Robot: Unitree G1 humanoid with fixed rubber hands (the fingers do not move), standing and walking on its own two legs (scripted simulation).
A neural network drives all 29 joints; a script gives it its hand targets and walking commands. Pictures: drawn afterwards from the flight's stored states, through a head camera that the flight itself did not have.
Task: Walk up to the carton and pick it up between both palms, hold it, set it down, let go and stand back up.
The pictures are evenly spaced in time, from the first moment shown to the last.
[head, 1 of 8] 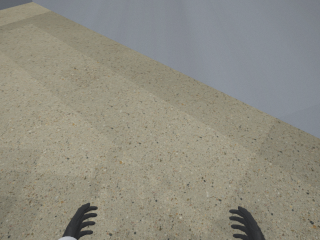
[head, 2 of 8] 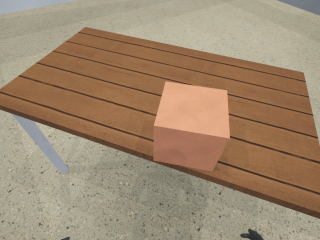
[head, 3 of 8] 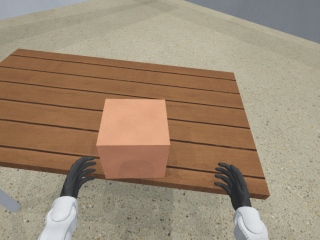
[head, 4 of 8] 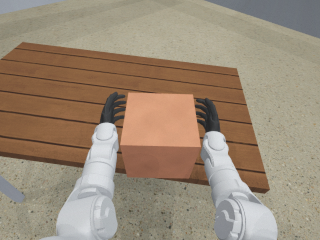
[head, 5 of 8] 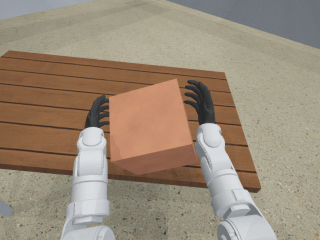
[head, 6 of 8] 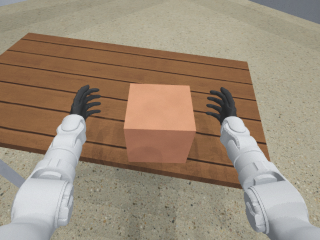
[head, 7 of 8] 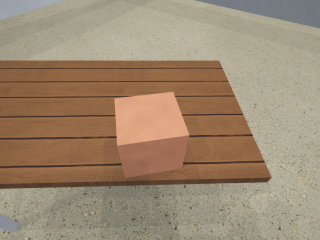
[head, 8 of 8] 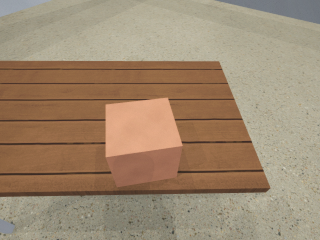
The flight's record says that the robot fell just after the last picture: no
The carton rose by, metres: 0.14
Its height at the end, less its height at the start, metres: +0.00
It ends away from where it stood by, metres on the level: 0.05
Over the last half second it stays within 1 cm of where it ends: yes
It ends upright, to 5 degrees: yes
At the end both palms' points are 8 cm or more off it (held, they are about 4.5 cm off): yes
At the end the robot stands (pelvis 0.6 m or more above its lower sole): yes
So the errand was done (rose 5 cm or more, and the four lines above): yes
